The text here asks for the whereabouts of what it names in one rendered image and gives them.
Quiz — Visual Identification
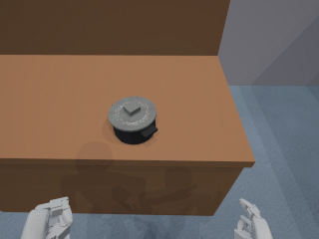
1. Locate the pot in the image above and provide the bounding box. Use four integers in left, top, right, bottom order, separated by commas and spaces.
113, 120, 158, 145

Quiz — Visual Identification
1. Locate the knob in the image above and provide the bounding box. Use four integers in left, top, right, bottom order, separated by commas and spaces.
123, 101, 141, 116

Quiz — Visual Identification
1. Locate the table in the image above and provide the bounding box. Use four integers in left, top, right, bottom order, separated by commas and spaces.
0, 0, 256, 216

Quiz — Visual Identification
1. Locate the robot right hand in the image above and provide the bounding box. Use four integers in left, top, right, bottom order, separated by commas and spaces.
234, 198, 273, 239

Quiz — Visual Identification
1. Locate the lid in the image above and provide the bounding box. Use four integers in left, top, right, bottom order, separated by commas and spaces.
108, 96, 157, 132

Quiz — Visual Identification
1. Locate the robot left hand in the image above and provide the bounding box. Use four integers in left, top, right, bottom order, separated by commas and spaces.
21, 196, 73, 239

